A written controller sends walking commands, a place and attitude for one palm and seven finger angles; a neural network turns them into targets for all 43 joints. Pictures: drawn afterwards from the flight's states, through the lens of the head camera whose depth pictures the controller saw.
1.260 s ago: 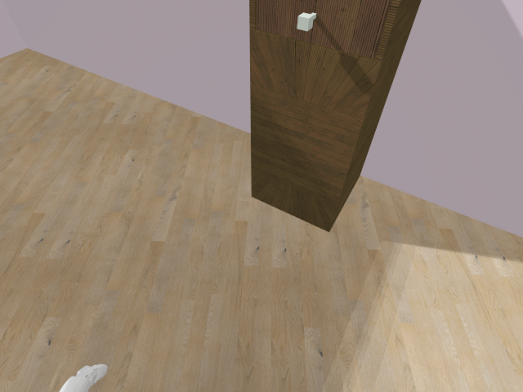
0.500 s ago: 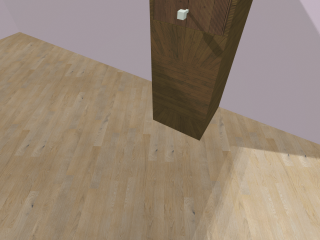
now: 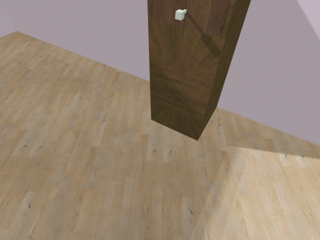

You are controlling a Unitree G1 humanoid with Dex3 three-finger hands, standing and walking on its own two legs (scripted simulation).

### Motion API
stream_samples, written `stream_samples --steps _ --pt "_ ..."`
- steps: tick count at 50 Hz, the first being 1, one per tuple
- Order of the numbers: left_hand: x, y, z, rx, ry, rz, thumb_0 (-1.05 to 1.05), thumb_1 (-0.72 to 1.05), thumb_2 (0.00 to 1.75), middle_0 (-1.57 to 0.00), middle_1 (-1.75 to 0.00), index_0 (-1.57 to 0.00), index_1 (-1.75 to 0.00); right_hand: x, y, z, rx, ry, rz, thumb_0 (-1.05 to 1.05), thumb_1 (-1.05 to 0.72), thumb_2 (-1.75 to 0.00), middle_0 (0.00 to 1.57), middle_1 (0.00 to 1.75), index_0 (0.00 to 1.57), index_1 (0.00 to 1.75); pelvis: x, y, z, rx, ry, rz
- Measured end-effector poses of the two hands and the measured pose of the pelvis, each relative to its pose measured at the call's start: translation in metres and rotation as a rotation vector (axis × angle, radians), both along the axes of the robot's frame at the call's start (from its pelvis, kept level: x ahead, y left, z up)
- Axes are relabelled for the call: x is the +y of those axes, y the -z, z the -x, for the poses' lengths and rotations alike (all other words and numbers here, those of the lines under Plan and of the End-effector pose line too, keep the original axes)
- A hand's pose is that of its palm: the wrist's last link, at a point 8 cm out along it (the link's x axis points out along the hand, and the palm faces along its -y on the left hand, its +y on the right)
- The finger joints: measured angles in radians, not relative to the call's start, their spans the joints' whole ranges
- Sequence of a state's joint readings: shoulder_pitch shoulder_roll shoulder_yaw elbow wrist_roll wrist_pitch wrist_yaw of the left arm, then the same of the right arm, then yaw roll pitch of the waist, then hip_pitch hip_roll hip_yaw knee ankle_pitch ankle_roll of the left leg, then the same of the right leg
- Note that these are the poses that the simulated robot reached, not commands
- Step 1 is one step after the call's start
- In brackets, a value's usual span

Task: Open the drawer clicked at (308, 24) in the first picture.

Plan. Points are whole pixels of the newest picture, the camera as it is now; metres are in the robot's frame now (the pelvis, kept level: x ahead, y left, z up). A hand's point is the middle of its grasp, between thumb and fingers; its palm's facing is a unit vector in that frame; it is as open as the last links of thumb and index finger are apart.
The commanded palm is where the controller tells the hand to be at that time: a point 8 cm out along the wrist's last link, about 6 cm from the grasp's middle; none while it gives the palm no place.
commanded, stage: look at it before walking up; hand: left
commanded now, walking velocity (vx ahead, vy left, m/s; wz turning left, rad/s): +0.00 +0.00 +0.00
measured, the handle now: (181, 13) +1.04 -0.04 +0.14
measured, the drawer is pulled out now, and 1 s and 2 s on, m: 0.00 0.00 0.00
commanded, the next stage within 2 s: turn to face it in 0.18 s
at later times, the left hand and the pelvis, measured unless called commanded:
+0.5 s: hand out of the picture +0.08 +0.23 -0.17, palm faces -0.06 -0.95 -0.32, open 7.4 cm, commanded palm none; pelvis +0.00 +0.00 -0.01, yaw -4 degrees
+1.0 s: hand out of the picture +0.06 +0.14 -0.16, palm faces -0.22 -0.94 -0.26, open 7.4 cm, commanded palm none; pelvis -0.03 -0.04 +0.00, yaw -18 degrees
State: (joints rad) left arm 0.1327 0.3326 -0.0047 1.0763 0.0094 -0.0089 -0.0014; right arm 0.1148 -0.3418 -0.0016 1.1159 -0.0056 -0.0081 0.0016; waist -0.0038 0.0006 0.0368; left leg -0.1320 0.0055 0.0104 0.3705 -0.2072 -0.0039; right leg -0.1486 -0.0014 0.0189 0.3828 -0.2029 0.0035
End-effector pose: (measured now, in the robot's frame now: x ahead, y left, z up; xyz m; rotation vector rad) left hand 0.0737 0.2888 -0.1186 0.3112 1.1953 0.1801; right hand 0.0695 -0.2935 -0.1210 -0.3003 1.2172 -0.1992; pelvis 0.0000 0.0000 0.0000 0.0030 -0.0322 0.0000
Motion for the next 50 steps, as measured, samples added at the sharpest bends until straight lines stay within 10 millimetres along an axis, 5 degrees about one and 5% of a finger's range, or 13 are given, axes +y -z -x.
stream_samples --steps 23,30,37,43,50 --pt "-0.003 0.007 -0.003 0.04 0.005 -0.001 0.01 0.91 0.89 -0.2 -0.3 -0.2 -0.3 0.01 0.005 -0.009 -0.036 0.04 -0.012 0.0 -0.9 -0.89 0.2 0.3 0.21 0.3 0.001 0.004 -0.004 0.006 0.054 -0.003" --pt "-0.034 0.022 0.0 0.087 0.062 0.036 0.01 0.91 0.89 -0.2 -0.3 -0.2 -0.3 0.021 0.026 0.024 -0.043 0.133 -0.08 0.0 -0.9 -0.89 0.2 0.3 0.21 0.3 -0.008 0.015 0.007 -0.004 0.144 -0.036" --pt "-0.076 0.025 0.005 0.07 0.115 0.033 0.01 0.91 0.89 -0.2 -0.3 -0.2 -0.3 0.005 0.059 0.064 0.005 0.233 -0.144 0.0 -0.9 -0.89 0.2 0.3 0.21 0.3 -0.032 0.03 0.016 -0.004 0.213 -0.025" --pt "-0.099 0.012 0.018 0.106 0.132 0.048 0.01 0.91 0.89 -0.2 -0.3 -0.2 -0.3 -0.007 0.04 0.084 0.013 0.288 -0.144 0.01 -0.9 -0.89 0.2 0.3 0.2 0.3 -0.042 0.011 0.023 0.013 0.26 -0.039" --pt "-0.106 0.007 0.009 0.093 0.181 0.063 0.01 0.91 0.89 -0.2 -0.3 -0.2 -0.3 -0.014 0.026 0.101 -0.014 0.353 -0.111 0.0 -0.9 -0.89 0.2 0.3 0.2 0.3 -0.042 0.003 0.026 0.028 0.315 -0.041"
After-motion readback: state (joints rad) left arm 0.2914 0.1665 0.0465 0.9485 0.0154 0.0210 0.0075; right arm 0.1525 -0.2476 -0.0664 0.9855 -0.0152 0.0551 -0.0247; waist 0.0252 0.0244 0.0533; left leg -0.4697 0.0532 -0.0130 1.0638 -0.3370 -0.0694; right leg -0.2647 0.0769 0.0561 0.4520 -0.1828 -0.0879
